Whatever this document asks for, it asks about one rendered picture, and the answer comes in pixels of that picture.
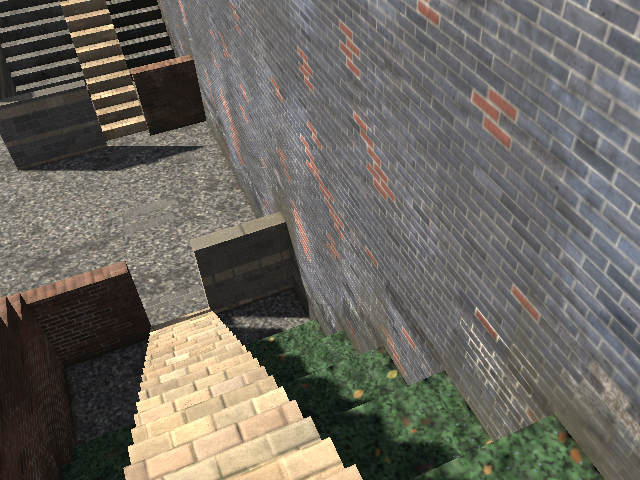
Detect stairs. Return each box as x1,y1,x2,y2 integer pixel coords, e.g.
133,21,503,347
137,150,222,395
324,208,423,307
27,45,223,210
123,307,363,480
59,0,148,141

